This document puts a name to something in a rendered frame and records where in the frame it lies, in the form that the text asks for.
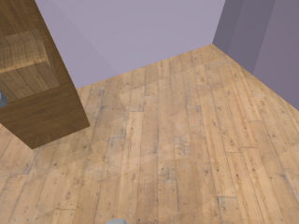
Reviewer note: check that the drawer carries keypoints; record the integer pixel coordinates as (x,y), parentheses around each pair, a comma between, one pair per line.
(26,67)

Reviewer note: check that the cabinet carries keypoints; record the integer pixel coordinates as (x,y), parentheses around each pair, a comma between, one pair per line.
(49,115)

